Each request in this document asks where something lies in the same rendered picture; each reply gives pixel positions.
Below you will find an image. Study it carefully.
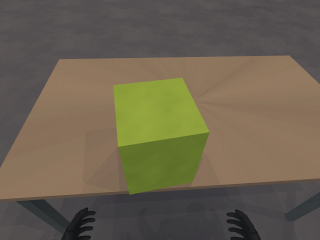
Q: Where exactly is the left robot hand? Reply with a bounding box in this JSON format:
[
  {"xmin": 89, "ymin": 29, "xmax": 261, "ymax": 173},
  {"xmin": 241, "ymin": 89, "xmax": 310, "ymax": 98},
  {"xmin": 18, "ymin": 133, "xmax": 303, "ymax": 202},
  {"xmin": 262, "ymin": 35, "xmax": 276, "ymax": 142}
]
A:
[{"xmin": 61, "ymin": 207, "xmax": 96, "ymax": 240}]

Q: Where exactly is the table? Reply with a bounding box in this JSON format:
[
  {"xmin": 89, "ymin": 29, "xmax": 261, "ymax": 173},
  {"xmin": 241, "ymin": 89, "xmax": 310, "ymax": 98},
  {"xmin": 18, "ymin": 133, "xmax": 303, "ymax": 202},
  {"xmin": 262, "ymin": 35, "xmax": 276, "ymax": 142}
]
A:
[{"xmin": 0, "ymin": 55, "xmax": 320, "ymax": 234}]

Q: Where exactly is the carton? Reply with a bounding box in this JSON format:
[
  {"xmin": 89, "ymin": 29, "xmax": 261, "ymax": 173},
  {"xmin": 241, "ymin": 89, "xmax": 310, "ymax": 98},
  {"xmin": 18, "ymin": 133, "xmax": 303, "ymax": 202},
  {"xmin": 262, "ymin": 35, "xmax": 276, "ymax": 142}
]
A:
[{"xmin": 113, "ymin": 78, "xmax": 210, "ymax": 195}]

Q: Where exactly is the right robot hand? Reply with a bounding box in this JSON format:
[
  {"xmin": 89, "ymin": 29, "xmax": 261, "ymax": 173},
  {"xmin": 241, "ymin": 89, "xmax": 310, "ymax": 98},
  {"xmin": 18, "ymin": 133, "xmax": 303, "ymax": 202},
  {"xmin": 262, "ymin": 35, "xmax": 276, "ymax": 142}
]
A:
[{"xmin": 226, "ymin": 209, "xmax": 261, "ymax": 240}]

